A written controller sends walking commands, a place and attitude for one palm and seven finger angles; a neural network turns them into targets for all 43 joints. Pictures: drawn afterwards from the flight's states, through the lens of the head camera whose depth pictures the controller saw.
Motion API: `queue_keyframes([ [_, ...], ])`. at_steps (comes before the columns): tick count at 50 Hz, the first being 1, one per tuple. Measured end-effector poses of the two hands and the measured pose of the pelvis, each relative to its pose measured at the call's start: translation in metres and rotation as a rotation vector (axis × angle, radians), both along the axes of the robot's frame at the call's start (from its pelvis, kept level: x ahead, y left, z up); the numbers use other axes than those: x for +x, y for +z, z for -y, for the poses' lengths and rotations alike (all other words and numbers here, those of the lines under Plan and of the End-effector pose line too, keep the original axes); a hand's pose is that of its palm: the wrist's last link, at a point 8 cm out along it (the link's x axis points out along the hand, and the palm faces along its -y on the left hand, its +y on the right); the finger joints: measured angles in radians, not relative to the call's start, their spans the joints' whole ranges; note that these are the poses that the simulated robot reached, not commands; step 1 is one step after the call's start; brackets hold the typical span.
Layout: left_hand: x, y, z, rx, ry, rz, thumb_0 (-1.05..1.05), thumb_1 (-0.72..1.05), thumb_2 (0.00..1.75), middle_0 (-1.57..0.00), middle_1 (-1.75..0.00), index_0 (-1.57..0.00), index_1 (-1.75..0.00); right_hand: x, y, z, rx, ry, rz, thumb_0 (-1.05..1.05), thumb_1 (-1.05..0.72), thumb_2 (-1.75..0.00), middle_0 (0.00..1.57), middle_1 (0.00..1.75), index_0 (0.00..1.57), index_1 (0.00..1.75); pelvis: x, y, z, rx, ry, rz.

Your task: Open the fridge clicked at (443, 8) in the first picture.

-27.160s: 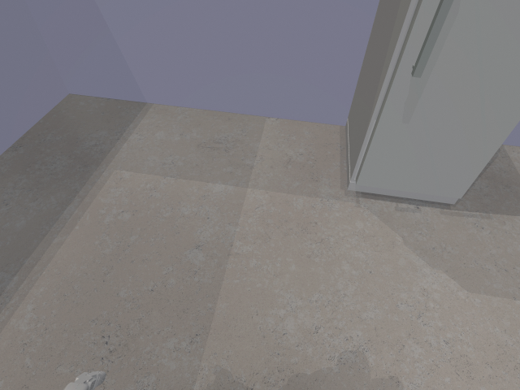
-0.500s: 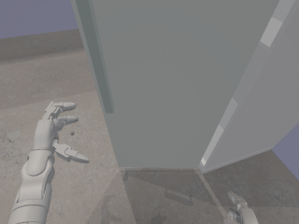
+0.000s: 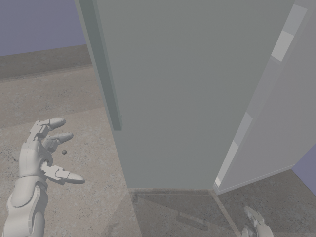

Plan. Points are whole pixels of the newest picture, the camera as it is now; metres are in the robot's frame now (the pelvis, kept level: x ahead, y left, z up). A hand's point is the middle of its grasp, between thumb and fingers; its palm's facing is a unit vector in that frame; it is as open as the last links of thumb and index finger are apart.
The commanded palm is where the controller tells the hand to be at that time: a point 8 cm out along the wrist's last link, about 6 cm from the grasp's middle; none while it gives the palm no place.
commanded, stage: draw the hand back to the body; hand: left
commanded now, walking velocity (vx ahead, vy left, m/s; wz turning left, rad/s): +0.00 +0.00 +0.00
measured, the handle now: (108, 73) +0.51 +0.19 +0.17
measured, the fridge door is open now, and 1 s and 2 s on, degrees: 71 71 71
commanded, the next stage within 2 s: step back with the hand held close in 1.22 s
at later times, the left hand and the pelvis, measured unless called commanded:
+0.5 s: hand (39, 162) +0.22 +0.26 +0.14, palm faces +0.46 -0.83 -0.31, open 12.2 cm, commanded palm +0.17 +0.29 +0.16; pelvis +0.00 +0.00 +0.02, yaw +0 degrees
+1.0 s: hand (19, 167) +0.19 +0.27 +0.17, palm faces +0.49 -0.79 -0.37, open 7.8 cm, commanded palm +0.15 +0.30 +0.19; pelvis +0.01 +0.00 +0.02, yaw +0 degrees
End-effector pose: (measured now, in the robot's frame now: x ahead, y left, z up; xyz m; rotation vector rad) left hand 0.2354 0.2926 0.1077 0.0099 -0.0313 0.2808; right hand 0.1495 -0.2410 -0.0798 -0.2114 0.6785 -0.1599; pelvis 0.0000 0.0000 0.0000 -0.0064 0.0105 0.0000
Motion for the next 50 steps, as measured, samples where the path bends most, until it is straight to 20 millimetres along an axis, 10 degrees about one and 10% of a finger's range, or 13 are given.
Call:
queue_keyframes([
  [12,-0.033,0.026,-0.002,0.178,0.068,-0.042,-0.01,-0.44,0.26,-0.25,-1.08,-0.25,-1.09,0.04,0.025,-0.019,0.01,0.082,0.122,0.01,-0.91,-0.9,0.2,0.3,0.2,0.3,-0.002,0.008,0.002,-0.001,0.011,0.053],
  [50,-0.087,0.078,-0.013,0.424,0.234,0.042,0.01,0.81,0.86,-0.22,-0.35,-0.21,-0.35,0.038,0.023,-0.019,0.0,0.086,0.037,0.01,-0.91,-0.9,0.2,0.3,0.2,0.3,0.009,0.019,-0.001,-0.001,-0.004,0.118],
])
